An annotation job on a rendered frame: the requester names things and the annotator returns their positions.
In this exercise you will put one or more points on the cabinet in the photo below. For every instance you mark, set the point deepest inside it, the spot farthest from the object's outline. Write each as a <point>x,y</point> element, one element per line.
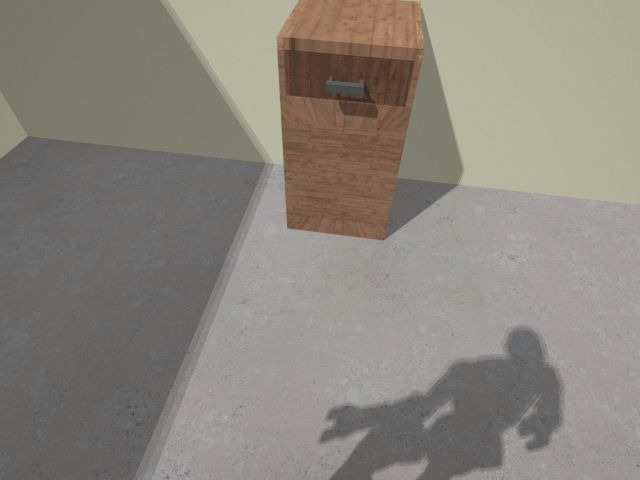
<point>341,158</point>

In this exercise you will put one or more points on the drawer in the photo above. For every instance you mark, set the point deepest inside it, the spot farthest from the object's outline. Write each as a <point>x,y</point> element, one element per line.
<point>386,81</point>

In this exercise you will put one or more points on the handle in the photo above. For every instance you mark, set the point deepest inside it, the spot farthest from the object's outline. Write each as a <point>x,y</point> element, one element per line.
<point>344,87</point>

